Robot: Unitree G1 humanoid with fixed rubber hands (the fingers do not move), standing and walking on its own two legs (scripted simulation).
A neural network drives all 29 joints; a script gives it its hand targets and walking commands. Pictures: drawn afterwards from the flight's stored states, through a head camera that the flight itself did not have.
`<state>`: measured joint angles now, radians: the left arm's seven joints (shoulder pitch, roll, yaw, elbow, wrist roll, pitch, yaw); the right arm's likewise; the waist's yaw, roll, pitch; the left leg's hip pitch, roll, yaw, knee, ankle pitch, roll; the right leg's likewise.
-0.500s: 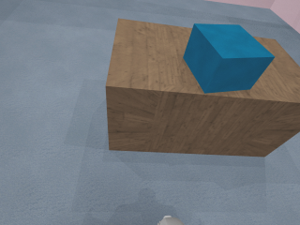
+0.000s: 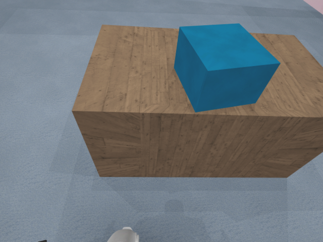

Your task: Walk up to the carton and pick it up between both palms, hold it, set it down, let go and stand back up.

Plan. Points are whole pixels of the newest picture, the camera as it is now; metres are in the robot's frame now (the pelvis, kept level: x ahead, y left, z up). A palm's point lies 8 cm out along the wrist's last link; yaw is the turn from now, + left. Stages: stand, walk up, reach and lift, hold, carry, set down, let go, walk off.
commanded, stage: walk up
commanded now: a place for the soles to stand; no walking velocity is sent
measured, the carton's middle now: (218, 65) +0.82 -0.18 -0.02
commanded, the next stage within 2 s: none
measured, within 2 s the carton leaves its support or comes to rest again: neither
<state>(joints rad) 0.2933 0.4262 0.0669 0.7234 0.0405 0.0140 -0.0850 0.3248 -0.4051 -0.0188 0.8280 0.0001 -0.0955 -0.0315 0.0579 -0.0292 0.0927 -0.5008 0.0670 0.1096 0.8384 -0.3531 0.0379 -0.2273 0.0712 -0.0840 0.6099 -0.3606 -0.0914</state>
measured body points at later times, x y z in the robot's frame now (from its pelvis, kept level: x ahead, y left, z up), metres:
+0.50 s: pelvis +0.09 -0.16 -0.02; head +0.10 -0.15 +0.43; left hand +0.17 +0.19 -0.12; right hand +0.11 -0.54 -0.10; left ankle +0.10 +0.04 -0.68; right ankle +0.12 -0.30 -0.72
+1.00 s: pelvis +0.17 -0.20 -0.01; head +0.24 -0.20 +0.43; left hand +0.23 +0.12 -0.12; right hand +0.34 -0.48 -0.13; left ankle +0.26 -0.09 -0.72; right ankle +0.14 -0.32 -0.67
